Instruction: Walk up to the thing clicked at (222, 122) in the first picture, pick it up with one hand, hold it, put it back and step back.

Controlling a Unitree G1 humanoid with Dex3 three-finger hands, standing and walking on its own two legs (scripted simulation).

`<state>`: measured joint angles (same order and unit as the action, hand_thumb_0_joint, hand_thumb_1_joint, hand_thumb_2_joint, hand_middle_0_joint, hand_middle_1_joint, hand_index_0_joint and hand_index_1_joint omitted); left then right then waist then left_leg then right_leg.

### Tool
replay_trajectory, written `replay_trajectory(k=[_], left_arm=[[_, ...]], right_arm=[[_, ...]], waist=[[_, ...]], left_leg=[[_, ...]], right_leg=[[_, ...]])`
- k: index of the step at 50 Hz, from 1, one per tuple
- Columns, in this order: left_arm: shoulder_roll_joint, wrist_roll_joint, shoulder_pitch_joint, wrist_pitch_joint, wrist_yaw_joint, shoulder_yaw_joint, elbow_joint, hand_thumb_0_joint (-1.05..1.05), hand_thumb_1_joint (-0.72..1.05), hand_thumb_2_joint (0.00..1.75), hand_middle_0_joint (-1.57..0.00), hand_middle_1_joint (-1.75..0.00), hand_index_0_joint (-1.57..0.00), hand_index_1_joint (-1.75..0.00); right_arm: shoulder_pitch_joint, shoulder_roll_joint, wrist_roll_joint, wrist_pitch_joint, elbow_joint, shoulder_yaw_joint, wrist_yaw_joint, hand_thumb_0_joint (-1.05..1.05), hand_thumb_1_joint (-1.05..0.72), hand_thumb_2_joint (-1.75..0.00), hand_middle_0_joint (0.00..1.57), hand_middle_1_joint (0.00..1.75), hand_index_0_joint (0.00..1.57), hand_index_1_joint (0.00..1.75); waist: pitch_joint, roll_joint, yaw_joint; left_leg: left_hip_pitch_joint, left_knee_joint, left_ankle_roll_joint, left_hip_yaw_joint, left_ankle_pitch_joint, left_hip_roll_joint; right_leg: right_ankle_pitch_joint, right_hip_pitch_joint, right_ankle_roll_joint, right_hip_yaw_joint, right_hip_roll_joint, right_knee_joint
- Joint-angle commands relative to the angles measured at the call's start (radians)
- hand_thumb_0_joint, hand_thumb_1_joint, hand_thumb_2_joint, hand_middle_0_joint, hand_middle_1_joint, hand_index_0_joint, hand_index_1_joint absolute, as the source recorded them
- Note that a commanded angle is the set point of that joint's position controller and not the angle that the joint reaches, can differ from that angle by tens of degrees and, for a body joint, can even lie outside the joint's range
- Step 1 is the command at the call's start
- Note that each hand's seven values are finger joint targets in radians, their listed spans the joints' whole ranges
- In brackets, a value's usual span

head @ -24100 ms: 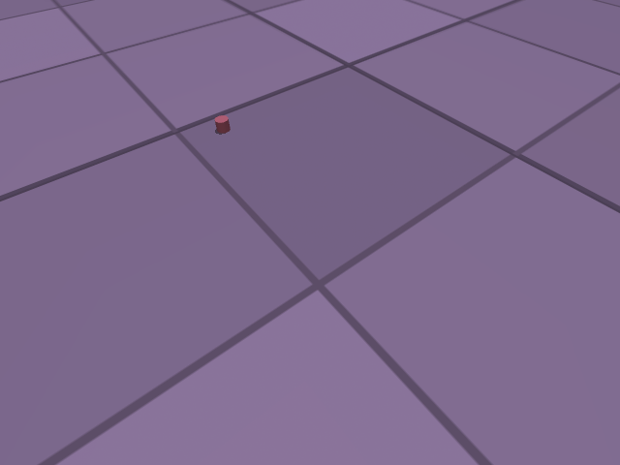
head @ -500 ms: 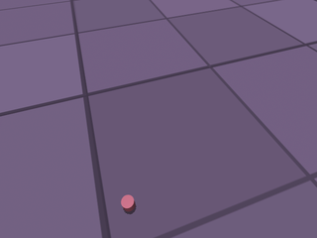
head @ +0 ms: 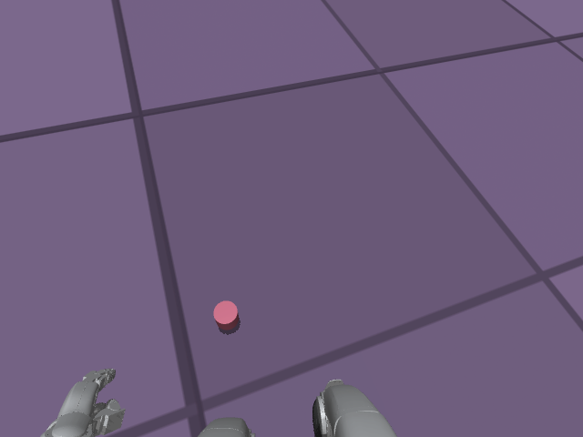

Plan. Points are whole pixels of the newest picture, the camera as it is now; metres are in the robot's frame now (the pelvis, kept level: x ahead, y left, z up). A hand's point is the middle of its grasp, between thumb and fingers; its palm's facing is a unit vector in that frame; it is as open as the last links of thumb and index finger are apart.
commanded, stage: walk up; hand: left
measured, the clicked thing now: (226, 315) +0.48 +0.19 -0.72
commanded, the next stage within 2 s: stand in 1.62 s
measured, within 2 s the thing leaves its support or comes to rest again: neither
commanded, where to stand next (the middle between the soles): +0.09 -0.03 m, yaw -2 degrees
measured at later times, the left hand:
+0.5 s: hand (145, 430) +0.13 +0.21 -0.10, palm faces -0.04 -0.89 -0.44, open 7.4 cm
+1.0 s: hand out of the picture +0.11 +0.26 -0.15, palm faces +0.01 -0.92 -0.40, open 7.4 cm
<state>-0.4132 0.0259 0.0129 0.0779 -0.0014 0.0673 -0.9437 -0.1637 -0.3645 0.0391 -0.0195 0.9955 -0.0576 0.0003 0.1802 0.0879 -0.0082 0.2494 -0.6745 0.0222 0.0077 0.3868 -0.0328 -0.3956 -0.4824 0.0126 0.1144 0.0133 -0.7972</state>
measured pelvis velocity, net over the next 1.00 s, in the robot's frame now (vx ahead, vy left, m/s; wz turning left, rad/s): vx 0.03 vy -0.01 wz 0.05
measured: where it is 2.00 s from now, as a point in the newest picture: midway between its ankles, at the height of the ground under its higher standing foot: outside the picture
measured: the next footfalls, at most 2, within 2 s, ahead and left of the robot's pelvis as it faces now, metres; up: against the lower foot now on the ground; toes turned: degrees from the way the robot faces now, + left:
right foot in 0.34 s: +0.09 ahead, -0.17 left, +0.00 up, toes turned -4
left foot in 0.88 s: +0.07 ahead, +0.10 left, +0.00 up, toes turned -1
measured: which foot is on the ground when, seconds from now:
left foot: down 0.00-0.38, up 0.40-0.86, down 0.88-1.00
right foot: up 0.00-0.32, down 0.34-0.92, up 0.94-1.00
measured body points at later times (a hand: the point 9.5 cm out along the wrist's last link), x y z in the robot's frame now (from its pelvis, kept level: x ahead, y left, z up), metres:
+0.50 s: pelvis +0.04 -0.07 +0.02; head +0.03 -0.10 +0.47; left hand +0.13 +0.25 -0.07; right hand +0.05 -0.39 -0.12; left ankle +0.03 +0.10 -0.65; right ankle +0.05 -0.17 -0.72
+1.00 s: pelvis +0.03 -0.01 +0.00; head +0.10 +0.01 +0.45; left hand +0.11 +0.31 -0.12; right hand +0.14 -0.33 -0.10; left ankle +0.03 +0.10 -0.72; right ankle +0.04 -0.16 -0.68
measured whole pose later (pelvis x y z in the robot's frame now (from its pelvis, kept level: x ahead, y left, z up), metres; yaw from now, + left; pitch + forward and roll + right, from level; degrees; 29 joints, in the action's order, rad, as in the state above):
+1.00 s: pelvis +0.03 -0.01 +0.00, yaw +3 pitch -2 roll -1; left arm -0.39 0.00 -0.16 0.01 -0.06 0.04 -0.87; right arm -0.18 -0.39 0.04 -0.04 0.80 -0.07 -0.03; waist 0.20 0.02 -0.01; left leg 0.29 -0.69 0.03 -0.05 0.35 -0.02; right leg -0.59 -0.40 0.01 0.01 -0.02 -0.93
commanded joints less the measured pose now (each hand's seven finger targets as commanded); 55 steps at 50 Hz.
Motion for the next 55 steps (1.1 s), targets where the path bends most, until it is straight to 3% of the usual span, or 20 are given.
replay_trajectory(k=[1, 3, 6, 8, 13, 17, 18, 19, 21, 22, 25, 30, 41, 44, 45, 46, 47, 50, 52, 55], left_arm=[[-0.182, 0.002, -0.029, -0.011, 0.002, 0.044, 0.052, 0.00, 0.90, 0.90, -0.20, -0.30, -0.20, -0.30], [-0.198, 0.004, -0.104, -0.013, 0.015, 0.050, 0.051, 0.00, 0.90, 0.90, -0.20, -0.30, -0.20, -0.30], [-0.207, 0.018, -0.011, -0.041, 0.047, 0.055, 0.099, 0.00, 0.90, 0.90, -0.20, -0.30, -0.20, -0.30], [-0.195, 0.005, -0.008, -0.065, 0.045, 0.042, 0.113, 0.00, 0.90, 0.90, -0.20, -0.30, -0.20, -0.30], [-0.181, -0.003, -0.077, -0.115, 0.054, 0.040, 0.094, 0.00, 0.90, 0.90, -0.20, -0.30, -0.20, -0.30], [-0.185, -0.010, -0.408, -0.137, 0.028, 0.066, 0.000, 0.00, 0.90, 0.90, -0.20, -0.30, -0.20, -0.30], [-0.249, 0.002, -0.471, -0.144, 0.009, 0.086, -0.017, 0.00, 0.90, 0.90, -0.20, -0.30, -0.20, -0.30], [-0.303, 0.011, -0.408, -0.154, -0.005, 0.090, 0.026, 0.00, 0.90, 0.90, -0.20, -0.30, -0.20, -0.30], [-0.326, 0.003, -0.285, -0.144, -0.006, 0.084, 0.078, 0.00, 0.90, 0.90, -0.20, -0.30, -0.20, -0.30], [-0.289, -0.004, -0.248, -0.148, -0.008, 0.074, 0.088, 0.00, 0.90, 0.90, -0.20, -0.30, -0.20, -0.30], [-0.231, -0.015, -0.192, -0.159, -0.025, 0.056, 0.099, 0.00, 0.90, 0.90, -0.20, -0.30, -0.20, -0.30], [-0.181, -0.020, -0.172, -0.141, -0.042, 0.052, 0.149, 0.00, 0.90, 0.90, -0.20, -0.30, -0.20, -0.30], [-0.269, -0.022, -0.300, -0.107, -0.073, 0.074, 0.162, 0.00, 0.90, 0.90, -0.20, -0.30, -0.20, -0.30], [-0.247, -0.031, -0.224, -0.104, -0.068, 0.047, 0.189, 0.00, 0.90, 0.90, -0.20, -0.30, -0.20, -0.30], [-0.184, -0.034, -0.234, -0.102, -0.062, 0.031, 0.205, 0.00, 0.90, 0.90, -0.20, -0.30, -0.20, -0.30], [-0.138, -0.038, -0.216, -0.095, -0.065, 0.017, 0.201, 0.00, 0.90, 0.90, -0.20, -0.30, -0.20, -0.30], [-0.183, -0.024, -0.171, -0.094, -0.078, 0.026, 0.179, 0.00, 0.90, 0.90, -0.20, -0.30, -0.20, -0.30], [-0.173, -0.033, -0.204, -0.100, -0.056, 0.028, 0.142, 0.00, 0.90, 0.90, -0.20, -0.30, -0.20, -0.30], [-0.158, -0.030, -0.223, -0.096, -0.042, 0.017, 0.130, 0.00, 0.90, 0.90, -0.20, -0.30, -0.20, -0.30], [-0.153, -0.023, -0.212, -0.100, -0.030, 0.012, 0.107, 0.00, 0.90, 0.90, -0.20, -0.30, -0.20, -0.30]], right_arm=[[0.076, -0.333, 0.014, 0.068, -0.104, -0.074, 0.034, 0.00, -0.90, -0.90, 0.20, 0.30, 0.20, 0.30], [0.036, -0.304, 0.011, 0.078, -0.111, -0.075, 0.042, 0.00, -0.90, -0.90, 0.20, 0.30, 0.20, 0.30], [-0.204, -0.320, 0.002, 0.098, -0.080, -0.102, 0.030, 0.00, -0.90, -0.90, 0.20, 0.30, 0.20, 0.30], [-0.217, -0.310, 0.002, 0.096, -0.099, -0.102, 0.018, 0.00, -0.90, -0.90, 0.20, 0.30, 0.20, 0.30], [-0.155, -0.302, 0.010, 0.077, -0.165, -0.089, -0.015, 0.00, -0.90, -0.90, 0.20, 0.30, 0.20, 0.30], [-0.067, -0.234, -0.009, 0.048, -0.219, -0.057, -0.030, 0.00, -0.90, -0.90, 0.20, 0.30, 0.20, 0.30], [-0.088, -0.155, -0.027, 0.043, -0.240, -0.031, -0.027, 0.00, -0.90, -0.90, 0.20, 0.30, 0.20, 0.30], [-0.114, -0.119, -0.035, 0.032, -0.248, -0.013, -0.020, 0.00, -0.90, -0.90, 0.20, 0.30, 0.20, 0.30], [-0.146, -0.262, -0.028, 0.010, -0.202, -0.062, -0.008, 0.00, -0.90, -0.90, 0.20, 0.30, 0.20, 0.30], [-0.151, -0.267, -0.031, 0.007, -0.182, -0.063, -0.014, 0.00, -0.90, -0.90, 0.20, 0.30, 0.20, 0.30], [-0.258, -0.222, -0.030, -0.014, -0.127, -0.054, -0.026, 0.00, -0.90, -0.90, 0.20, 0.30, 0.20, 0.30], [-0.210, -0.200, -0.029, -0.033, -0.144, -0.044, -0.006, 0.00, -0.90, -0.90, 0.20, 0.30, 0.20, 0.30], [-0.079, -0.211, 0.003, -0.025, -0.263, -0.067, -0.018, 0.00, -0.90, -0.90, 0.20, 0.30, 0.20, 0.30], [-0.144, -0.220, 0.016, -0.002, -0.240, -0.085, -0.021, 0.00, -0.90, -0.90, 0.20, 0.30, 0.20, 0.30], [-0.145, -0.290, 0.024, 0.009, -0.248, -0.104, -0.018, 0.00, -0.90, -0.90, 0.20, 0.30, 0.20, 0.30], [-0.099, -0.328, 0.010, 0.013, -0.265, -0.106, -0.019, 0.00, -0.90, -0.90, 0.20, 0.30, 0.20, 0.30], [-0.134, -0.347, -0.001, 0.009, -0.243, -0.109, -0.020, 0.00, -0.90, -0.90, 0.20, 0.30, 0.20, 0.30], [-0.061, -0.213, -0.012, 0.013, -0.256, -0.062, 0.001, 0.00, -0.90, -0.90, 0.20, 0.30, 0.20, 0.30], [-0.072, -0.231, -0.023, 0.028, -0.236, -0.060, 0.011, 0.00, -0.90, -0.90, 0.20, 0.30, 0.20, 0.30], [-0.060, -0.249, -0.020, 0.039, -0.237, -0.057, 0.013, 0.00, -0.90, -0.90, 0.20, 0.30, 0.20, 0.30]], waist=[[-0.162, -0.231, 0.023], [-0.183, -0.200, 0.039], [-0.193, -0.216, -0.089], [-0.169, -0.253, -0.105], [-0.070, -0.301, -0.068], [-0.182, -0.151, 0.096], [-0.213, 0.073, 0.117], [-0.174, 0.142, 0.083], [-0.064, 0.006, 0.048], [-0.005, -0.023, 0.028], [-0.009, 0.014, -0.032], [-0.027, 0.072, 0.000], [-0.269, 0.065, 0.060], [-0.279, -0.003, -0.021], [-0.320, -0.219, -0.021], [-0.303, -0.345, -0.020], [-0.286, -0.341, -0.064], [-0.225, -0.232, -0.016], [-0.226, -0.237, -0.009], [-0.203, -0.246, -0.016]], left_leg=[[0.035, 0.374, 0.172, -0.419, -0.253, 0.354], [-0.164, 0.313, 0.148, -0.298, -0.334, 0.296], [-0.450, 0.365, 0.121, -0.348, -0.174, 0.281], [-0.505, 0.387, 0.143, -0.348, -0.180, 0.304], [-0.215, 0.388, 0.187, -0.182, -0.148, 0.276], [0.018, 0.025, 0.098, -0.009, -0.256, 0.145], [0.206, -0.207, 0.047, 0.020, -0.060, 0.073], [0.357, -0.330, -0.003, -0.070, 0.166, -0.035], [0.279, -0.433, 0.012, -0.177, 0.153, 0.039], [0.295, -0.439, 0.012, -0.226, 0.092, 0.048], [0.177, -0.350, -0.018, -0.253, -0.060, 0.036], [0.144, -0.382, -0.050, -0.185, -0.034, -0.014], [0.198, -0.047, -0.009, -0.070, 0.061, 0.050], [-0.051, 0.244, 0.038, -0.071, -0.292, 0.043], [-0.204, 0.239, 0.096, -0.302, -0.519, 0.191], [-0.236, 0.226, 0.218, -0.463, -0.640, 0.326], [-0.132, 0.244, 0.302, -0.546, -0.555, 0.378], [-0.181, 0.166, 0.195, -0.261, -0.722, 0.223], [-0.206, 0.187, 0.148, -0.255, -0.702, 0.214], [-0.164, 0.220, 0.167, -0.266, -0.571, 0.240]], right_leg=[[-0.076, 0.055, 0.012, 0.126, 0.017, -0.229], [-0.012, -0.053, 0.009, 0.099, 0.025, -0.231], [-0.010, -0.196, -0.004, 0.058, 0.023, -0.140], [-0.043, -0.220, -0.018, 0.045, 0.015, -0.078], [-0.103, 0.053, -0.014, -0.100, -0.017, 0.158], [0.221, 0.535, 0.003, -0.193, 0.023, 0.450], [0.137, 0.662, 0.026, 0.068, -0.109, 0.505], [0.065, 0.600, 0.095, 0.461, -0.358, 0.602], [-0.193, 0.319, 0.207, 0.472, -0.403, 0.627], [-0.200, 0.282, 0.170, 0.362, -0.343, 0.639], [0.136, 0.198, 0.060, 0.055, -0.213, 0.595], [0.819, 0.183, 0.156, -0.027, -0.252, 0.448], [0.888, 0.517, 0.216, 0.064, -0.351, 0.168], [0.657, 0.315, 0.117, -0.029, -0.258, 0.030], [0.362, 0.132, 0.047, -0.114, -0.134, -0.130], [-0.246, -0.027, 0.004, -0.175, 0.018, -0.202], [-0.331, 0.030, 0.006, -0.064, -0.016, -0.217], [-0.185, -0.015, 0.012, -0.027, -0.015, -0.227], [-0.065, 0.000, 0.012, -0.052, -0.022, -0.148], [-0.050, 0.074, -0.005, -0.075, -0.032, -0.035]])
